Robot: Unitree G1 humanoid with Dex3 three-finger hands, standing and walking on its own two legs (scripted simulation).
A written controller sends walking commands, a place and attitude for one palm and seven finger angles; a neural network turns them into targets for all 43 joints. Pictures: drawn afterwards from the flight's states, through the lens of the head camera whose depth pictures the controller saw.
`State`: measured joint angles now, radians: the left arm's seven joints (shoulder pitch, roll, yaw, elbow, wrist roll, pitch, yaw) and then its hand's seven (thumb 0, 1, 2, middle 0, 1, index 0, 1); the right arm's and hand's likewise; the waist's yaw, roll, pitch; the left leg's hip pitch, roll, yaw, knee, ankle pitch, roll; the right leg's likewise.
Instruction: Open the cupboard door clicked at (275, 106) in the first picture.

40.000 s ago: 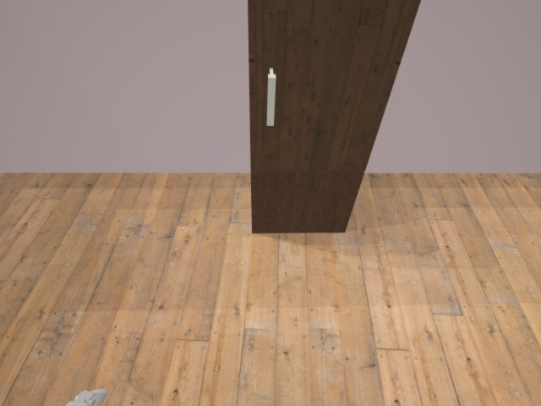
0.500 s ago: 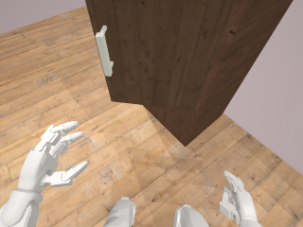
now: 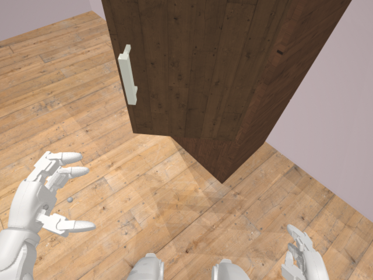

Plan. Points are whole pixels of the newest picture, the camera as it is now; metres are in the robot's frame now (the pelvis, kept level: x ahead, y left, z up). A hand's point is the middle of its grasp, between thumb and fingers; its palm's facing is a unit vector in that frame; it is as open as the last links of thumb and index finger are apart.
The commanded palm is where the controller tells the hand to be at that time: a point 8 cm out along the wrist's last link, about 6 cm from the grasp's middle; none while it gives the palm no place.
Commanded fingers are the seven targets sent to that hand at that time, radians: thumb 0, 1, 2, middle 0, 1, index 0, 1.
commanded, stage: raise the hand with hooked fingers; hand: left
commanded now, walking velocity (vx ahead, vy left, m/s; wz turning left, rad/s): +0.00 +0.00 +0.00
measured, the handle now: (130, 76) +0.61 +0.19 +0.04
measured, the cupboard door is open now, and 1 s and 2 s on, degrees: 43 43 43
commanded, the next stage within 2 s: move the hooked fingers beside the handle in 0.94 s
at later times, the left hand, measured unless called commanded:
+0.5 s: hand (50, 170) +0.30 +0.28 +0.07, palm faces +0.00 -1.00 -0.05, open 14.0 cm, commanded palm +0.27 +0.32 +0.07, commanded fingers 0.00 -0.50 0.30 -0.30 -1.20 -0.30 -1.20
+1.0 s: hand (59, 173) +0.30 +0.26 +0.06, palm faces +0.02 -1.00 -0.04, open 14.0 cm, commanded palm +0.27 +0.31 +0.07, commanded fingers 0.00 -0.50 0.30 -0.30 -1.20 -0.30 -1.20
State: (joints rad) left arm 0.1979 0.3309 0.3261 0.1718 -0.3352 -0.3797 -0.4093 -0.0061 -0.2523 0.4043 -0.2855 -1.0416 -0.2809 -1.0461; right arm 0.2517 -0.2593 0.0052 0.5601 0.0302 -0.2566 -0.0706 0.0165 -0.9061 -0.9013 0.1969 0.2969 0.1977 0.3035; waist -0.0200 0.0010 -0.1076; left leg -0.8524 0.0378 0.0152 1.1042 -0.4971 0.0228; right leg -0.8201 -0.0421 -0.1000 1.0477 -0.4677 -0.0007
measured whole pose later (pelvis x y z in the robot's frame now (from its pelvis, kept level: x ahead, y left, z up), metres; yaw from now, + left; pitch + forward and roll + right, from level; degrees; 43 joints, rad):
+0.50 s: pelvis +0.01 +0.00 +0.01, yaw +0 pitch +14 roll -3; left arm -0.02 0.43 0.45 0.41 -0.36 -0.30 -0.53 -0.02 -0.50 0.30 -0.30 -1.20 -0.30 -1.20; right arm 0.28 -0.27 0.04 0.56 0.03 -0.21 -0.07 0.01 -0.90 -0.90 0.20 0.30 0.20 0.30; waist -0.02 0.02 -0.11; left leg -0.81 0.04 0.01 1.05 -0.49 0.02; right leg -0.77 -0.04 -0.10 0.98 -0.45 0.00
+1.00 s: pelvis +0.01 -0.01 +0.01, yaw +0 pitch +14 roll -2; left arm -0.01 0.41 0.44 0.44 -0.36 -0.34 -0.53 -0.02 -0.50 0.30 -0.30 -1.20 -0.30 -1.20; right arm 0.28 -0.27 0.04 0.55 0.03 -0.20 -0.07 0.01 -0.90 -0.90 0.20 0.30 0.20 0.30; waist -0.02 0.02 -0.10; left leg -0.80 0.04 0.01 1.03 -0.48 0.01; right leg -0.77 -0.03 -0.10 0.98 -0.45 -0.01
